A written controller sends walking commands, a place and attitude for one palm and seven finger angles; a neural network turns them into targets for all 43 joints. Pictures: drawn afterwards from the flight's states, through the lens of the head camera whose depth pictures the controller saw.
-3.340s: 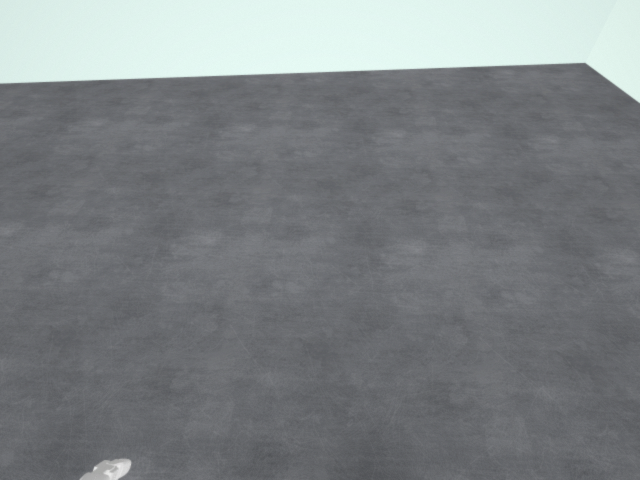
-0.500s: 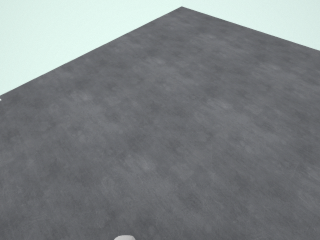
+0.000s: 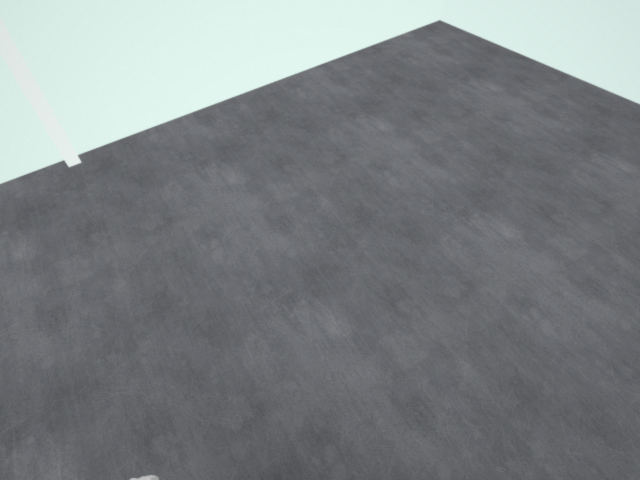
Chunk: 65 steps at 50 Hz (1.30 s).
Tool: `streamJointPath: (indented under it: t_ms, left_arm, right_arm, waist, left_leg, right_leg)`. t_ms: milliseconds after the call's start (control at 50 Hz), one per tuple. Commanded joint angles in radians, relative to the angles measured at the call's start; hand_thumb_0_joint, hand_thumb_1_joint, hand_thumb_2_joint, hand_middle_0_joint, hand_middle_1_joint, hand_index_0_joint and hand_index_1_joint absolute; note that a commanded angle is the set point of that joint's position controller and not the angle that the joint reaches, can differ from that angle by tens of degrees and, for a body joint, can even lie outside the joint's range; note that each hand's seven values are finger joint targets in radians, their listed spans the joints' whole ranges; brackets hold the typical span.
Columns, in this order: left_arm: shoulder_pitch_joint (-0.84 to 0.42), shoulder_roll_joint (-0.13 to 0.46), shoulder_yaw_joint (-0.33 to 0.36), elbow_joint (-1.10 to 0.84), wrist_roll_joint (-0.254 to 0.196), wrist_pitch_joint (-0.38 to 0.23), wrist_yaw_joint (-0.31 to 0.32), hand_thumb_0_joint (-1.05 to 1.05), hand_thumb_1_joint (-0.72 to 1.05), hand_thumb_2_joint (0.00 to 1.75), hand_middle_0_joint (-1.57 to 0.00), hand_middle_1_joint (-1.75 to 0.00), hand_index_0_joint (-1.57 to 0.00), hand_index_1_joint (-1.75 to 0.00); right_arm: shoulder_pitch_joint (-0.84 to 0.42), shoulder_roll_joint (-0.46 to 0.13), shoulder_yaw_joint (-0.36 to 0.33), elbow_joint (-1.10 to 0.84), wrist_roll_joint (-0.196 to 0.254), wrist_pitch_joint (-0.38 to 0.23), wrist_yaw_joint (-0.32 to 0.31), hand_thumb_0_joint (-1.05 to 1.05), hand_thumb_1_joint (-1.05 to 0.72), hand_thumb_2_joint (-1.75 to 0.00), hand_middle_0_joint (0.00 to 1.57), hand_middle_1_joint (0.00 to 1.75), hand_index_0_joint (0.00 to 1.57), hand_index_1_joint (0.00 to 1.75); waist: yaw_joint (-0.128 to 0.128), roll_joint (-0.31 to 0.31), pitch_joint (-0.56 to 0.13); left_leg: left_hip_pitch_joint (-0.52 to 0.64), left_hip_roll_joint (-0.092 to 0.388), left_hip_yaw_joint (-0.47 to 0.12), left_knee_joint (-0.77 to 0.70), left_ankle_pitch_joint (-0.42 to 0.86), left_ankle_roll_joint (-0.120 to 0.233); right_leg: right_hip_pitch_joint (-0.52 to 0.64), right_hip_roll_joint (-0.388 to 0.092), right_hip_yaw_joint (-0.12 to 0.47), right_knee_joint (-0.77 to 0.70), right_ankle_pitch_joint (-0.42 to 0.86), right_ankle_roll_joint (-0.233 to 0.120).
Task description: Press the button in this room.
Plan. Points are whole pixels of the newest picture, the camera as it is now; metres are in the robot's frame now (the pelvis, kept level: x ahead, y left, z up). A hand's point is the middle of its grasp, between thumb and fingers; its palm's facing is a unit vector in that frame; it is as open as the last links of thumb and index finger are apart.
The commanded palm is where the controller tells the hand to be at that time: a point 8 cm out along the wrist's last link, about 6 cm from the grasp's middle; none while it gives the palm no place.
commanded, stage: turn or walk to find it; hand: left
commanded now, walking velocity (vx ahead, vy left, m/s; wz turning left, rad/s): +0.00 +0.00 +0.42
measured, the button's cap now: out of the picture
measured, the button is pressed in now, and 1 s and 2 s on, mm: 0 0 0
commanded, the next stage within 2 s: none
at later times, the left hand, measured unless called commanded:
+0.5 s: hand out of the picture -0.04 +0.16 -0.17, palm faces +0.29 -0.93 -0.24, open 7.4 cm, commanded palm none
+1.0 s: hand out of the picture -0.06 +0.23 -0.16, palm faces +0.45 -0.86 -0.26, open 7.4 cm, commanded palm none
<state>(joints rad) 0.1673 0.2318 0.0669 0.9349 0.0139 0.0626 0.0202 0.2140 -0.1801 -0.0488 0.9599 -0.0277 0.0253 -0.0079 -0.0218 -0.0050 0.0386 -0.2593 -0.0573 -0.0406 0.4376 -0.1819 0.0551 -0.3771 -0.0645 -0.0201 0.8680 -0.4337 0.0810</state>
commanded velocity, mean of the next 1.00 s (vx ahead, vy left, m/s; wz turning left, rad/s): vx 0.00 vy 0.00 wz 0.42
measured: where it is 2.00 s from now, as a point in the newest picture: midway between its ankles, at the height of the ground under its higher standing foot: outside the picture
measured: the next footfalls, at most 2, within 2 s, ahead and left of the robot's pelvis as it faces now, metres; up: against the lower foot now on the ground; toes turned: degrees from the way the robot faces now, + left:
right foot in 0.12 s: +0.02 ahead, -0.14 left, +0.00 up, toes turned +1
left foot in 0.60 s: -0.04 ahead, +0.11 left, +0.00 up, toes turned +22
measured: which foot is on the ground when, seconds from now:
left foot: down 0.00-0.14, up 0.16-0.58, down 0.60-1.00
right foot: up 0.00-0.10, down 0.12-0.60, up 0.62-1.00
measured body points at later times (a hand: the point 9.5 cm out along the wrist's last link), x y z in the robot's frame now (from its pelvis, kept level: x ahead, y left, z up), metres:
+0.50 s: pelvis -0.03 -0.03 +0.00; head +0.00 -0.03 +0.44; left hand -0.05 +0.21 -0.15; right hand +0.08 -0.28 -0.16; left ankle -0.08 +0.11 -0.70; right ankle -0.02 -0.14 -0.74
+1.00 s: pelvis -0.06 +0.00 +0.00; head -0.04 +0.01 +0.45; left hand -0.08 +0.28 -0.14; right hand +0.10 -0.19 -0.14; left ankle -0.07 +0.10 -0.74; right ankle -0.01 -0.14 -0.69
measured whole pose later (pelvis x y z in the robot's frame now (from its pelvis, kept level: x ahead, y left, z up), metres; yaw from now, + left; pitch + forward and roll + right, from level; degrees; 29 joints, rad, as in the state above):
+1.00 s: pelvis -0.06 +0.00 +0.00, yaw +25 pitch +0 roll -1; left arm 0.16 0.23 0.06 0.93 0.01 0.06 0.02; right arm 0.21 -0.19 -0.05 0.96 -0.03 0.03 -0.01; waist -0.02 0.00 0.05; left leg -0.25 -0.05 -0.04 0.44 -0.19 0.05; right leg -0.39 -0.07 -0.02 0.89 -0.43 0.08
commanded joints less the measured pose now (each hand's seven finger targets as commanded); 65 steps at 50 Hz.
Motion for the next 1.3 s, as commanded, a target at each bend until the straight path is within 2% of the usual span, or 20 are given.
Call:
streamJointPath:
  t_ms: [0, 80, 120, 140, 160, 240, 460, 540, 560, 580, 600, 660, 740, 940, 1060, 1080, 1100, 1120, 1200, 1280]
  left_arm:
    - [0.013, 0.054, 0.010, -0.082, -0.005, -0.032, 0.007, 0.00, 0.90, 0.90, -0.20, -0.30, -0.20, -0.30]
    - [0.111, 0.097, 0.020, -0.064, -0.004, -0.053, 0.016, 0.00, 0.90, 0.90, -0.20, -0.30, -0.20, -0.30]
    - [0.110, 0.224, 0.042, -0.085, 0.014, -0.059, 0.023, 0.00, 0.90, 0.90, -0.20, -0.30, -0.20, -0.30]
    - [0.071, 0.197, 0.034, -0.100, 0.007, -0.053, 0.026, 0.00, 0.90, 0.90, -0.20, -0.30, -0.20, -0.30]
    - [0.014, 0.155, 0.033, -0.105, 0.006, -0.062, 0.028, 0.00, 0.90, 0.90, -0.20, -0.30, -0.20, -0.30]
    - [-0.004, 0.097, 0.008, -0.099, 0.004, -0.073, 0.017, 0.00, 0.90, 0.90, -0.20, -0.30, -0.20, -0.30]
    - [0.157, 0.168, 0.030, -0.025, 0.021, -0.065, 0.015, 0.00, 0.90, 0.90, -0.20, -0.30, -0.20, -0.30]
    - [0.114, 0.168, 0.034, -0.020, 0.009, -0.056, 0.012, 0.00, 0.90, 0.90, -0.20, -0.30, -0.20, -0.30]
    - [0.126, 0.138, 0.029, -0.032, 0.000, -0.050, 0.008, 0.00, 0.90, 0.90, -0.20, -0.30, -0.20, -0.30]
    - [0.118, 0.067, 0.012, -0.068, -0.005, -0.045, 0.004, 0.00, 0.90, 0.90, -0.20, -0.30, -0.20, -0.30]
    - [0.072, 0.076, 0.005, -0.080, 0.004, -0.032, 0.012, 0.00, 0.90, 0.90, -0.20, -0.30, -0.20, -0.30]
    - [0.031, 0.088, 0.016, -0.047, 0.007, -0.025, 0.002, 0.00, 0.90, 0.90, -0.20, -0.30, -0.20, -0.30]
    - [0.078, 0.087, 0.015, -0.020, 0.004, -0.027, -0.007, 0.00, 0.90, 0.90, -0.20, -0.30, -0.20, -0.30]
    - [-0.024, 0.067, 0.011, -0.083, 0.000, -0.027, 0.003, 0.00, 0.90, 0.90, -0.20, -0.30, -0.20, -0.30]
    - [0.085, 0.069, 0.014, -0.069, -0.009, -0.048, 0.010, 0.00, 0.90, 0.90, -0.20, -0.30, -0.20, -0.30]
    - [0.107, 0.110, 0.022, -0.067, -0.003, -0.057, 0.015, 0.00, 0.90, 0.90, -0.20, -0.30, -0.20, -0.30]
    - [0.126, 0.198, 0.039, -0.068, 0.012, -0.064, 0.023, 0.00, 0.90, 0.90, -0.20, -0.30, -0.20, -0.30]
    - [0.105, 0.225, 0.037, -0.088, 0.009, -0.059, 0.022, 0.00, 0.90, 0.90, -0.20, -0.30, -0.20, -0.30]
    - [-0.053, 0.113, 0.010, -0.115, 0.002, -0.065, 0.018, 0.00, 0.90, 0.90, -0.20, -0.30, -0.20, -0.30]
    - [0.020, 0.106, 0.010, -0.089, 0.005, -0.074, 0.019, 0.00, 0.90, 0.90, -0.20, -0.30, -0.20, -0.30]
  right_arm:
    - [0.032, -0.216, -0.058, -0.058, -0.001, -0.005, -0.008, 0.00, -0.90, -0.90, 0.20, 0.30, 0.20, 0.30]
    - [0.008, -0.178, -0.057, -0.073, 0.013, -0.003, 0.002, 0.00, -0.90, -0.90, 0.20, 0.30, 0.20, 0.30]
    - [-0.004, -0.120, -0.052, -0.111, 0.013, -0.001, 0.004, 0.00, -0.90, -0.90, 0.20, 0.30, 0.20, 0.30]
    - [-0.012, -0.155, -0.064, -0.101, 0.003, 0.011, 0.007, 0.00, -0.90, -0.90, 0.20, 0.30, 0.20, 0.30]
    - [0.002, -0.155, -0.064, -0.076, -0.001, 0.024, 0.011, 0.00, -0.90, -0.90, 0.20, 0.30, 0.20, 0.30]
    - [0.060, -0.124, -0.060, -0.023, 0.004, 0.033, 0.025, 0.00, -0.90, -0.90, 0.20, 0.30, 0.20, 0.30]
    - [-0.091, -0.094, -0.028, -0.057, 0.018, 0.020, 0.020, 0.00, -0.90, -0.90, 0.20, 0.30, 0.20, 0.30]
    - [0.010, -0.124, -0.030, -0.037, 0.018, 0.000, 0.017, 0.00, -0.90, -0.90, 0.20, 0.30, 0.20, 0.30]
    - [0.054, -0.189, -0.044, -0.030, 0.013, -0.012, 0.016, 0.00, -0.90, -0.90, 0.20, 0.30, 0.20, 0.30]
    - [0.099, -0.285, -0.064, -0.028, 0.010, -0.017, 0.010, 0.00, -0.90, -0.90, 0.20, 0.30, 0.20, 0.30]
    - [0.129, -0.308, -0.069, -0.014, 0.011, -0.006, 0.003, 0.00, -0.90, -0.90, 0.20, 0.30, 0.20, 0.30]
    - [0.006, -0.222, -0.044, -0.041, 0.007, -0.012, -0.017, 0.00, -0.90, -0.90, 0.20, 0.30, 0.20, 0.30]
    - [-0.023, -0.207, -0.035, -0.059, 0.013, -0.023, -0.016, 0.00, -0.90, -0.90, 0.20, 0.30, 0.20, 0.30]
    - [0.039, -0.215, -0.052, -0.057, 0.001, -0.009, -0.008, 0.00, -0.90, -0.90, 0.20, 0.30, 0.20, 0.30]
    - [0.001, -0.206, -0.057, -0.071, 0.007, -0.003, -0.001, 0.00, -0.90, -0.90, 0.20, 0.30, 0.20, 0.30]
    - [0.013, -0.167, -0.055, -0.075, 0.015, -0.003, 0.004, 0.00, -0.90, -0.90, 0.20, 0.30, 0.20, 0.30]
    - [0.020, -0.106, -0.044, -0.092, 0.021, -0.004, 0.009, 0.00, -0.90, -0.90, 0.20, 0.30, 0.20, 0.30]
    - [-0.003, -0.138, -0.056, -0.106, 0.009, 0.004, 0.005, 0.00, -0.90, -0.90, 0.20, 0.30, 0.20, 0.30]
    - [0.062, -0.135, -0.064, -0.032, 0.000, 0.037, 0.023, 0.00, -0.90, -0.90, 0.20, 0.30, 0.20, 0.30]
    - [0.061, -0.122, -0.057, -0.021, 0.003, 0.038, 0.025, 0.00, -0.90, -0.90, 0.20, 0.30, 0.20, 0.30]
  waist:
    - [-0.005, 0.148, -0.069]
    - [0.045, 0.061, -0.120]
    - [0.065, -0.290, -0.071]
    - [0.050, -0.174, -0.045]
    - [0.022, -0.233, -0.005]
    - [-0.012, -0.119, 0.033]
    - [0.074, -0.208, -0.021]
    - [0.009, -0.137, -0.086]
    - [-0.013, 0.030, -0.135]
    - [-0.030, 0.314, -0.130]
    - [-0.050, 0.248, -0.140]
    - [-0.013, 0.194, -0.043]
    - [0.016, 0.131, -0.057]
    - [-0.018, 0.146, -0.047]
    - [0.044, 0.118, -0.107]
    - [0.050, 0.017, -0.119]
    - [0.062, -0.239, -0.111]
    - [0.070, -0.264, -0.077]
    - [-0.016, -0.134, 0.048]
    - [0.007, -0.154, 0.025]
  left_leg:
    - [0.061, 0.262, -0.327, -0.107, 0.246, 0.119]
    - [-0.110, 0.160, -0.271, 0.016, 0.117, 0.021]
    - [-0.348, -0.027, -0.017, 0.417, -0.364, -0.083]
    - [-0.307, 0.016, -0.052, 0.574, -0.357, -0.081]
    - [-0.315, 0.044, -0.067, 0.647, -0.311, -0.080]
    - [-0.313, 0.063, -0.003, 0.770, -0.154, -0.112]
    - [-0.167, 0.086, 0.110, 0.356, -0.281, -0.117]
    - [0.065, 0.080, 0.129, 0.014, -0.028, -0.091]
    - [0.226, 0.182, 0.007, -0.057, 0.179, -0.052]
    - [0.321, 0.432, -0.311, -0.078, 0.580, 0.067]
    - [0.243, 0.484, -0.287, -0.070, 0.607, 0.146]
    - [0.144, 0.347, -0.189, -0.090, 0.438, 0.110]
    - [0.141, 0.284, -0.127, -0.110, 0.409, 0.093]
    - [0.110, 0.284, -0.288, -0.126, 0.237, 0.127]
    - [-0.045, 0.204, -0.293, -0.023, 0.197, 0.062]
    - [-0.157, 0.149, -0.245, 0.049, 0.071, 0.010]
    - [-0.335, 0.011, -0.073, 0.255, -0.207, -0.063]
    - [-0.325, -0.007, -0.029, 0.476, -0.384, -0.080]
    - [-0.296, 0.061, -0.023, 0.776, -0.187, -0.097]
    - [-0.303, 0.082, 0.011, 0.748, -0.148, -0.126]
  right_leg:
    - [0.038, 0.032, 0.000, -0.148, 0.007, -0.019]
    - [0.335, -0.015, 0.035, -0.513, 0.227, -0.046]
    - [0.336, -0.411, 0.396, -0.633, 0.271, -0.221]
    - [0.225, -0.412, 0.316, -0.628, 0.291, -0.258]
    - [0.175, -0.338, 0.252, -0.637, 0.273, -0.235]
    - [0.180, -0.214, 0.045, -0.581, 0.391, -0.177]
    - [0.297, -0.287, -0.010, -0.462, 0.686, -0.223]
    - [0.230, -0.250, -0.100, -0.295, 0.619, -0.133]
    - [0.096, -0.190, -0.154, -0.138, 0.427, -0.074]
    - [-0.163, -0.060, -0.166, 0.063, -0.155, -0.002]
    - [-0.131, -0.054, -0.063, 0.186, -0.239, -0.015]
    - [-0.170, -0.066, 0.000, 0.272, -0.053, -0.014]
    - [-0.130, -0.047, -0.006, 0.238, 0.041, 0.001]
    - [-0.070, -0.004, 0.007, 0.007, -0.014, -0.002]
    - [0.245, 0.030, -0.013, -0.424, 0.196, -0.027]
    - [0.373, -0.049, 0.058, -0.528, 0.225, -0.050]
    - [0.450, -0.296, 0.312, -0.604, 0.210, -0.137]
    - [0.291, -0.427, 0.384, -0.631, 0.261, -0.232]
    - [0.107, -0.240, 0.106, -0.619, 0.214, -0.182]
    - [0.185, -0.231, 0.031, -0.597, 0.293, -0.181]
